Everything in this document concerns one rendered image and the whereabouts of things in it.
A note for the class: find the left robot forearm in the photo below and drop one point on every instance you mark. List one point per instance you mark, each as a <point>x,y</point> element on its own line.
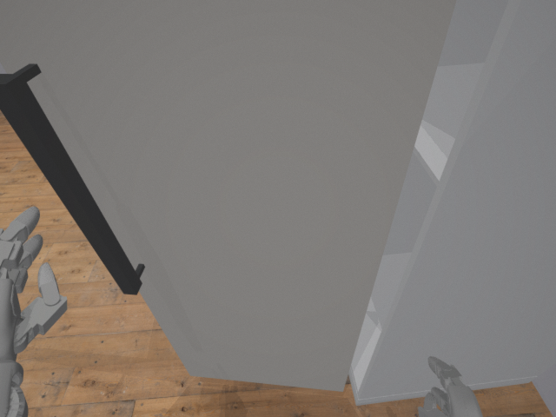
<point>12,400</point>

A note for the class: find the handle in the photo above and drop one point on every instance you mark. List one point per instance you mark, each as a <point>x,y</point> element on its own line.
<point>22,110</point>

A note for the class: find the right robot hand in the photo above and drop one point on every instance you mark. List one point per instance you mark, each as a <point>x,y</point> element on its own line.
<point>459,401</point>

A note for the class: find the fridge door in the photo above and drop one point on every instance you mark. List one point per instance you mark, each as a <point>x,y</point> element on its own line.
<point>250,153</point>

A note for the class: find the left robot hand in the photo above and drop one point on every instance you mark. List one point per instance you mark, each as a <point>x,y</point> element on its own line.
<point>16,256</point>

